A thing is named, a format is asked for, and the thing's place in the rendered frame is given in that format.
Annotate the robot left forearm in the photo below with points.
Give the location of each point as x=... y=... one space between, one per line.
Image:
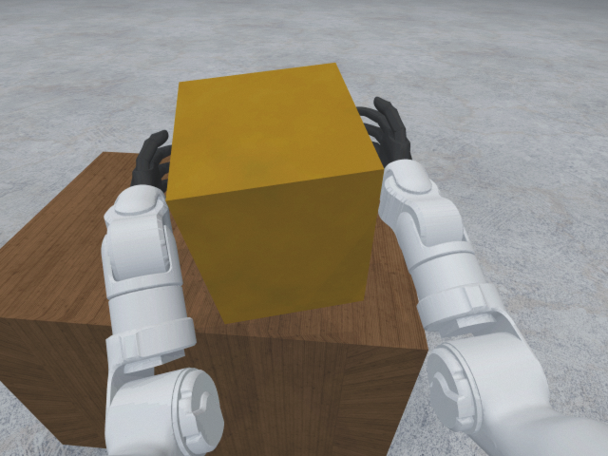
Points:
x=142 y=276

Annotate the right robot hand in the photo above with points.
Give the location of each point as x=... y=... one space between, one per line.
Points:
x=394 y=144

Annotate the pedestal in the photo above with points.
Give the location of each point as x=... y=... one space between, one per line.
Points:
x=332 y=381

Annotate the carton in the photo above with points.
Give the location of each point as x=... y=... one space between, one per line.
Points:
x=275 y=184

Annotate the right robot upper arm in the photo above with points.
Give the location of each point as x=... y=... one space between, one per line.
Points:
x=491 y=388

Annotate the left robot upper arm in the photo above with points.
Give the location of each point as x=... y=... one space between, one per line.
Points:
x=176 y=413

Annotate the left robot hand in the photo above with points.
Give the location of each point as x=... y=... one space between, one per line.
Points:
x=148 y=170

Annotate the robot right forearm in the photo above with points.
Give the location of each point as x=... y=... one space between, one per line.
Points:
x=454 y=296

